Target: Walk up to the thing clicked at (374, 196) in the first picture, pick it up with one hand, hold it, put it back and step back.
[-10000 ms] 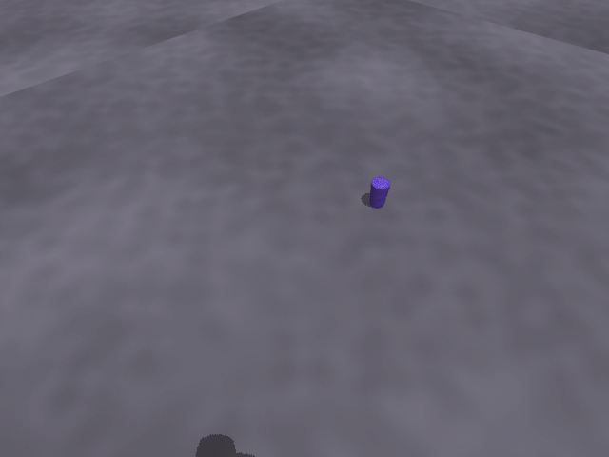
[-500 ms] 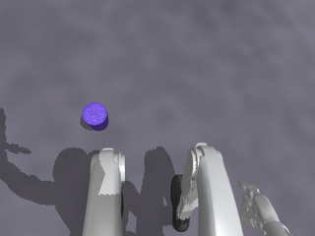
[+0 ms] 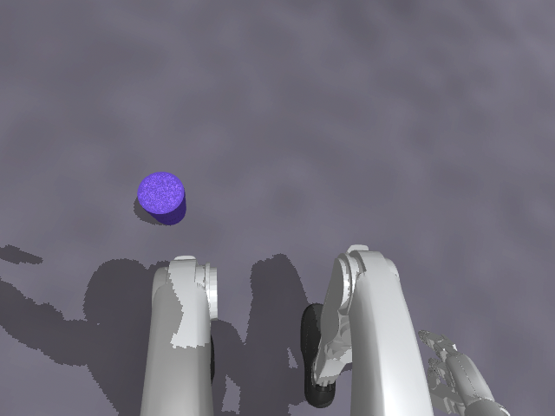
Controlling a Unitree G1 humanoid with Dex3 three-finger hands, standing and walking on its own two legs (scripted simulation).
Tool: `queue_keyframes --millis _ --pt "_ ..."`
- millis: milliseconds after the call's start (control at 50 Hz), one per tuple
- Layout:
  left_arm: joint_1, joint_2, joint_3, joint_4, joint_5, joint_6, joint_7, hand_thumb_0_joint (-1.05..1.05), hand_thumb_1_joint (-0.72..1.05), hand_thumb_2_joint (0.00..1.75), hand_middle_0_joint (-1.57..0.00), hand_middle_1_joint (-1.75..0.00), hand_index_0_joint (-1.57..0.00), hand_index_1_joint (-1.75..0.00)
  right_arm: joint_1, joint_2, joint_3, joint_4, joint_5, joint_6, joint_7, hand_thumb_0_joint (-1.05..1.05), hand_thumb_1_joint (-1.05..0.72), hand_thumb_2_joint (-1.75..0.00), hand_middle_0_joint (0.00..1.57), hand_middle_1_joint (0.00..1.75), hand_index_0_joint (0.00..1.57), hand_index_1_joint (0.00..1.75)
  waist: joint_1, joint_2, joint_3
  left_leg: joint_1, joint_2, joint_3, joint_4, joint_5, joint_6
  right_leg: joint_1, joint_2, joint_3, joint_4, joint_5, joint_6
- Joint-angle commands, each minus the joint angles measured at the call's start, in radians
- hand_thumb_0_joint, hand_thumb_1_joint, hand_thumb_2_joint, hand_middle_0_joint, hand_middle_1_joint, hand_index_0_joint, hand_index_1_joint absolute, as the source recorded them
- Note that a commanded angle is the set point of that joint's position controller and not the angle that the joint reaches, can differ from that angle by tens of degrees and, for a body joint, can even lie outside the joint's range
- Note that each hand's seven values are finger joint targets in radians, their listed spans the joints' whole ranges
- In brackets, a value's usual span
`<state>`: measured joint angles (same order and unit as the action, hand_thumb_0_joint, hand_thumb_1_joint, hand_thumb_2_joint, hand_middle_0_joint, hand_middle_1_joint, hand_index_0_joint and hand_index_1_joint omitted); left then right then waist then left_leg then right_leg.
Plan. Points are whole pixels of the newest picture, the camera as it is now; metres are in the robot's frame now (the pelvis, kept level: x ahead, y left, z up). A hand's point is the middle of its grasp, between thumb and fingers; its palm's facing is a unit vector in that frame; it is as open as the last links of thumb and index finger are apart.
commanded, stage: go down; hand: left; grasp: from the side
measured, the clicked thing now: (166, 202) +0.47 +0.20 -0.32
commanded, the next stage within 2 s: approach in 0.24 s
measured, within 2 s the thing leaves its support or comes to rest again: neither
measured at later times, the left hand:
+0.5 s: hand out of the picture +0.39 +0.40 -0.02, palm faces +0.20 -0.98 -0.08, open 17.4 cm
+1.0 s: hand (97, 211) +0.42 +0.30 -0.22, palm faces +0.09 -1.00 +0.03, open 17.4 cm
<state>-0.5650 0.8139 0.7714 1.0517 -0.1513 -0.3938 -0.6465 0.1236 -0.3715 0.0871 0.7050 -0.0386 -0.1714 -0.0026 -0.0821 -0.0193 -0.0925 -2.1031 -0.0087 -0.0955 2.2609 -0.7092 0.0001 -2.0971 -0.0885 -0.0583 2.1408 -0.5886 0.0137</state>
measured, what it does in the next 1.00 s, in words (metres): lowers itself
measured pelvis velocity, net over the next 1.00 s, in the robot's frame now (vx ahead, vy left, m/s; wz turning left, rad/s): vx -0.01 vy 0.01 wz -0.11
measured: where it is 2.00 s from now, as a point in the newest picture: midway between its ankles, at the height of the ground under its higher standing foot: (258, 386)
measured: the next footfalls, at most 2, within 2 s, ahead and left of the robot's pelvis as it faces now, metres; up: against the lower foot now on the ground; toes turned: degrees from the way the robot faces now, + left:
none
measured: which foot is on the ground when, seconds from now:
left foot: down 0.00-1.00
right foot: down 0.00-1.00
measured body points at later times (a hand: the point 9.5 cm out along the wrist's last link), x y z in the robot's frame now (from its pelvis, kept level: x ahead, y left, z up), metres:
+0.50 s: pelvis +0.00 +0.00 -0.02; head +0.21 +0.07 +0.37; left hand +0.37 +0.45 -0.02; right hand +0.15 -0.28 -0.12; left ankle +0.08 +0.12 -0.35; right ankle +0.12 -0.13 -0.35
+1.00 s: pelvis -0.01 +0.01 -0.08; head +0.23 +0.14 +0.27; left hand +0.41 +0.35 -0.22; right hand +0.14 -0.27 -0.14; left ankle +0.08 +0.12 -0.35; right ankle +0.12 -0.13 -0.35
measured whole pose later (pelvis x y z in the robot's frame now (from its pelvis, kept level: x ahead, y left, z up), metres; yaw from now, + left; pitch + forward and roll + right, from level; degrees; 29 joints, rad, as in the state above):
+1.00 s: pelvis -0.01 +0.01 -0.08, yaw -6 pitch +19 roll -13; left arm -0.65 0.82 0.67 1.38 -0.18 -0.90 -0.52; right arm -0.09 -0.39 0.34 0.62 -0.22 -0.11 0.07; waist -0.21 -0.17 0.19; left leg -2.22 -0.02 -0.23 2.59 -0.72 0.01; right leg -2.15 -0.06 -0.15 2.35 -0.54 0.04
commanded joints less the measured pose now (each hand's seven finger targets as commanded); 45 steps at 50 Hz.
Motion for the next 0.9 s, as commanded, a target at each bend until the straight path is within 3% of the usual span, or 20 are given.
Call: queue_keyframes --millis 0,40,100,120,200,300,320,340,420,460,540,580,620,660,740,800,860,880 --pt "-0.191 0.400 0.062 -0.178 -0.038 -0.062 -0.008 0.00 -0.48 0.09 -0.04 -0.07 -0.03 -0.08 0.131 -0.237 -0.083 -0.048 0.004 -0.017 -0.018 0.00 -0.92 -0.91 0.20 0.30 0.20 0.30 0.024 0.230 -0.591 0.410 -0.003 0.028 -0.337 0.125 0.023 0.302 0.037 -0.029 -0.161 0.037 -0.050" --pt "-0.189 0.401 0.063 -0.154 -0.042 -0.065 -0.011 0.00 -0.49 0.08 -0.04 -0.07 -0.03 -0.08 0.130 -0.237 -0.080 -0.041 0.003 -0.017 -0.018 0.00 -0.92 -0.91 0.20 0.30 0.20 0.30 0.022 0.203 -0.578 0.384 -0.004 0.034 -0.323 0.115 0.028 0.309 0.038 -0.028 -0.166 0.030 -0.048" --pt "-0.210 0.454 0.086 -0.183 -0.037 -0.077 -0.009 0.00 -0.50 0.09 -0.04 -0.08 -0.03 -0.08 0.127 -0.237 -0.079 -0.043 0.000 -0.016 -0.016 0.00 -0.92 -0.91 0.20 0.30 0.20 0.30 0.033 0.222 -0.602 0.377 -0.006 0.045 -0.315 0.101 0.029 0.326 0.039 -0.021 -0.164 0.016 -0.047" --pt "-0.184 0.410 0.069 -0.143 -0.036 -0.073 -0.014 0.00 -0.50 0.09 -0.04 -0.08 -0.03 -0.08 0.127 -0.236 -0.080 -0.043 0.002 -0.016 -0.016 0.00 -0.92 -0.91 0.20 0.30 0.20 0.30 0.025 0.215 -0.582 0.382 -0.006 0.038 -0.319 0.098 0.027 0.300 0.039 -0.028 -0.160 0.015 -0.048" --pt "-0.218 0.440 0.082 -0.177 -0.046 -0.083 -0.021 0.00 -0.48 0.10 -0.03 -0.07 -0.03 -0.08 0.120 -0.248 -0.081 -0.041 0.002 -0.016 -0.016 0.00 -0.91 -0.91 0.20 0.30 0.20 0.30 0.027 0.236 -0.582 0.391 -0.002 0.029 -0.318 0.078 0.025 0.270 0.039 -0.028 -0.148 0.006 -0.049" --pt "-0.205 0.425 0.078 -0.153 -0.049 -0.083 -0.031 0.00 -0.49 0.10 -0.04 -0.08 -0.03 -0.08 0.128 -0.248 -0.076 -0.035 0.000 -0.016 -0.014 0.00 -0.92 -0.91 0.20 0.30 0.20 0.30 0.024 0.251 -0.587 0.409 -0.003 0.027 -0.306 0.140 0.020 0.269 0.039 -0.032 -0.126 0.051 -0.053" --pt "-0.219 0.446 0.089 -0.171 -0.050 -0.086 -0.029 0.00 -0.52 0.15 -0.06 -0.12 -0.03 -0.15 0.129 -0.251 -0.077 -0.037 0.000 -0.012 -0.015 0.00 -0.93 -0.91 0.20 0.30 0.20 0.30 0.025 0.257 -0.600 0.412 -0.003 0.025 -0.302 0.145 0.020 0.269 0.038 -0.032 -0.123 0.054 -0.053" --pt "-0.216 0.445 0.094 -0.166 -0.049 -0.088 -0.030 0.00 -0.55 0.07 -0.07 -0.07 -0.05 -0.09 0.130 -0.253 -0.079 -0.036 -0.001 -0.011 -0.015 0.00 -0.91 -0.90 0.20 0.30 0.20 0.30 0.022 0.248 -0.605 0.419 -0.002 0.020 -0.297 0.156 0.019 0.266 0.037 -0.033 -0.118 0.064 -0.053" --pt "-0.179 0.305 0.040 -0.021 -0.076 -0.117 -0.050 0.00 -0.53 0.05 -0.07 -0.09 -0.05 -0.10 0.114 -0.246 -0.058 -0.045 -0.007 -0.019 -0.006 0.00 -0.91 -0.91 0.20 0.30 0.20 0.30 -0.035 0.162 -0.487 0.317 -0.004 0.016 -0.253 0.121 0.028 0.243 0.043 -0.048 -0.116 0.039 -0.045" --pt "-0.218 0.357 0.070 -0.039 -0.091 -0.166 -0.050 0.00 -0.54 0.04 -0.07 -0.08 -0.05 -0.10 0.107 -0.249 -0.048 -0.046 -0.015 -0.022 -0.003 0.00 -0.92 -0.91 0.20 0.30 0.20 0.30 -0.027 0.139 -0.503 0.285 -0.004 0.028 -0.215 0.140 0.030 0.271 0.048 -0.046 -0.105 0.048 -0.043" --pt "-0.203 0.276 0.022 0.062 -0.114 -0.246 -0.058 0.00 -0.51 0.06 -0.06 -0.09 -0.04 -0.10 0.065 -0.263 -0.021 -0.069 -0.036 -0.031 0.008 0.00 -0.91 -0.90 0.20 0.30 0.20 0.30 -0.059 0.114 -0.471 0.247 -0.003 0.029 -0.164 0.133 0.028 0.270 0.055 -0.060 -0.080 0.051 -0.038" --pt "-0.254 0.293 0.005 0.060 -0.112 -0.295 -0.051 0.00 -0.51 0.05 -0.06 -0.08 -0.05 -0.09 0.041 -0.279 -0.009 -0.077 -0.047 -0.032 0.014 0.00 -0.90 -0.90 0.20 0.30 0.20 0.30 -0.065 0.151 -0.458 0.267 0.003 0.014 -0.160 0.103 0.021 0.235 0.056 -0.072 -0.060 0.033 -0.041" --pt "-0.281 0.352 0.026 0.064 -0.105 -0.340 -0.034 0.00 -0.47 0.05 -0.06 -0.08 -0.04 -0.09 0.018 -0.296 0.014 -0.083 -0.062 -0.025 0.021 0.00 -0.90 -0.90 0.20 0.30 0.20 0.30 -0.068 0.193 -0.460 0.289 0.008 -0.004 -0.154 0.083 0.013 0.225 0.057 -0.088 -0.036 0.022 -0.040" --pt "-0.269 0.347 0.015 0.092 -0.094 -0.378 -0.020 0.00 -0.48 0.07 -0.06 -0.08 -0.04 -0.10 0.002 -0.304 0.035 -0.084 -0.079 -0.016 0.026 0.00 -0.91 -0.90 0.20 0.30 0.20 0.30 -0.071 0.230 -0.468 0.325 0.013 -0.011 -0.140 0.104 0.004 0.227 0.059 -0.098 -0.011 0.041 -0.042" --pt "-0.324 0.414 0.031 0.073 -0.071 -0.454 0.028 0.00 -0.52 0.07 -0.06 -0.08 -0.04 -0.10 -0.038 -0.318 0.077 -0.087 -0.118 0.016 0.034 0.00 -0.92 -0.91 0.20 0.30 0.20 0.30 -0.083 0.316 -0.482 0.357 0.017 -0.013 -0.101 0.156 -0.007 0.243 0.065 -0.114 0.025 0.081 -0.043" --pt "-0.288 0.331 -0.022 0.129 -0.057 -0.495 0.056 0.00 -0.53 0.09 -0.05 -0.09 -0.04 -0.11 -0.063 -0.321 0.103 -0.085 -0.144 0.032 0.043 0.00 -0.93 -0.91 0.20 0.30 0.20 0.30 -0.114 0.332 -0.440 0.362 0.022 -0.028 -0.083 0.156 -0.014 0.230 0.071 -0.137 0.044 0.089 -0.043" --pt "-0.282 0.335 -0.025 0.129 -0.042 -0.538 0.092 0.00 -0.54 0.08 -0.05 -0.10 -0.04 -0.11 -0.100 -0.338 0.123 -0.096 -0.169 0.049 0.046 0.00 -0.93 -0.91 0.20 0.30 0.20 0.30 -0.128 0.370 -0.416 0.377 0.027 -0.046 -0.064 0.188 -0.023 0.223 0.072 -0.156 0.069 0.117 -0.044" --pt "-0.263 0.295 -0.039 0.146 -0.045 -0.551 0.102 0.00 -0.55 0.08 -0.05 -0.10 -0.04 -0.11 -0.110 -0.345 0.127 -0.110 -0.176 0.052 0.049 0.00 -0.93 -0.91 0.20 0.30 0.20 0.30 -0.143 0.361 -0.421 0.388 0.028 -0.052 -0.053 0.215 -0.026 0.235 0.074 -0.165 0.074 0.143 -0.042"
